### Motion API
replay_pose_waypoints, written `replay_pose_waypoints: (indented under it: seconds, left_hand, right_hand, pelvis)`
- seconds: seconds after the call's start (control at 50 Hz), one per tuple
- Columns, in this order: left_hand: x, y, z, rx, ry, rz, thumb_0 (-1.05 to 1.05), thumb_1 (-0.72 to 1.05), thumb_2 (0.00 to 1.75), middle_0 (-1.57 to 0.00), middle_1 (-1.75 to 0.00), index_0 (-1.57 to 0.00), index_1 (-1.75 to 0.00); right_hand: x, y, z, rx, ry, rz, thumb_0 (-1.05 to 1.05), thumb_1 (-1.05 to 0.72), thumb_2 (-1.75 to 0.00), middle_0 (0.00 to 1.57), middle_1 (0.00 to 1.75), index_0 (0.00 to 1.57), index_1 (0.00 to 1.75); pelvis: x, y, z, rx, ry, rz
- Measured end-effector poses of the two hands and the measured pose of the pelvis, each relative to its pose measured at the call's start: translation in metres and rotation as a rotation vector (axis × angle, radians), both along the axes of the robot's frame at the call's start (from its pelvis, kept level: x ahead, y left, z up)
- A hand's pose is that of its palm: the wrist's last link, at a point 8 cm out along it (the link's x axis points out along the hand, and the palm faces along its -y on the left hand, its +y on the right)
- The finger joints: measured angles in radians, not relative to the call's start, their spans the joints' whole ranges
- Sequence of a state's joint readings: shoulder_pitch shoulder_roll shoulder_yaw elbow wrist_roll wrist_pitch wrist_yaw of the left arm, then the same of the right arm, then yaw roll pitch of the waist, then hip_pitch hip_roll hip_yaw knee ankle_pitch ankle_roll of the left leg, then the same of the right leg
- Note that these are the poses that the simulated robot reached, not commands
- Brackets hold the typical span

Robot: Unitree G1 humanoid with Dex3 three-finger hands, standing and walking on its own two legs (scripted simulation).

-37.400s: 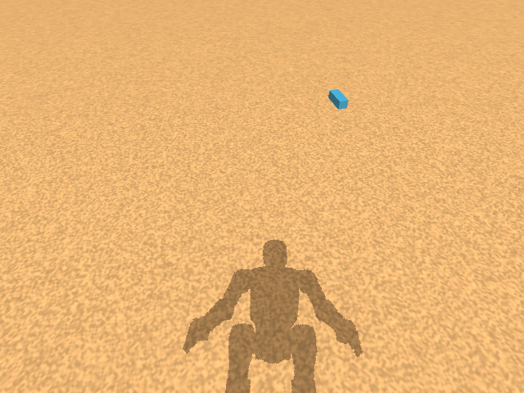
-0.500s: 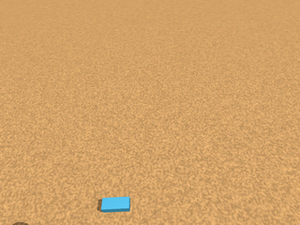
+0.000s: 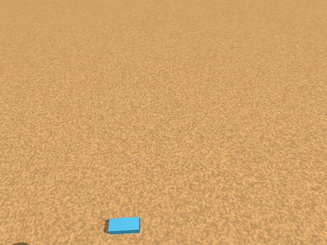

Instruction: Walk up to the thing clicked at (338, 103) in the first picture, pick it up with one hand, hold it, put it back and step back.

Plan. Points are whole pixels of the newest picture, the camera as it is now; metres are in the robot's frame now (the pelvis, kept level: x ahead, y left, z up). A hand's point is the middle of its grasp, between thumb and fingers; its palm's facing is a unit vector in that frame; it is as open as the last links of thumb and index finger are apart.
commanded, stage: stand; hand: left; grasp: from above
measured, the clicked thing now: (124, 225) +0.39 +0.25 -0.75
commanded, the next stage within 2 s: step back in 0.84 s
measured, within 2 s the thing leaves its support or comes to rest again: neither
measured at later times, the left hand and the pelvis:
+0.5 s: hand out of the picture +0.07 +0.25 -0.16, palm faces +0.01 -0.94 -0.34, open 7.4 cm; pelvis +0.00 +0.00 +0.00, yaw +0 degrees
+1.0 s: hand out of the picture +0.08 +0.26 -0.16, palm faces +0.01 -0.93 -0.37, open 7.4 cm; pelvis -0.02 +0.00 -0.01, yaw +0 degrees
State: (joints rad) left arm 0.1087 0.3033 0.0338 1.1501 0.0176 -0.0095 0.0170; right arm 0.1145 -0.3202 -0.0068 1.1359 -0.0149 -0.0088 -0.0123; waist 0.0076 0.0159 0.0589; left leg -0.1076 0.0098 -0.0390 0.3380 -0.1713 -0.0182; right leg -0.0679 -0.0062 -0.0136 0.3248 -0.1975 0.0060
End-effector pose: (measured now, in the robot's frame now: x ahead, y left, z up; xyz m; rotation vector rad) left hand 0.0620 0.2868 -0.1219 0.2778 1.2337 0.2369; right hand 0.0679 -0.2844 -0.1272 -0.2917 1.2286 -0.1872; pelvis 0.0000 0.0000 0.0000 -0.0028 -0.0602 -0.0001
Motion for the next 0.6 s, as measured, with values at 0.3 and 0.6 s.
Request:
replay_pose_waypoints:
  seconds: [0.3, 0.6]
  left_hand:
    - [0.0015, 0.0035, 0.0019, 0.008, 0.01, -0.008, 0.0, 0.9, 0.9, -0.2, -0.3, -0.2, -0.3]
    - [0.0051, 0.0022, 0.0025, 0.01, 0.009, -0.019, 0.0, 0.9, 0.9, -0.2, -0.3, -0.2, -0.3]
  right_hand:
    - [-0.0008, -0.0051, 0.0004, -0.003, 0.016, 0.0, 0.01, -0.9, -0.89, 0.2, 0.3, 0.2, 0.3]
    - [0.0027, -0.0079, 0.001, -0.002, 0.015, 0.0, 0.01, -0.9, -0.89, 0.2, 0.3, 0.2, 0.3]
  pelvis:
    - [0.0018, -0.0013, 0.0004, 0.002, 0.009, 0.001]
    - [0.0051, -0.0034, 0.0005, 0.002, 0.012, -0.001]
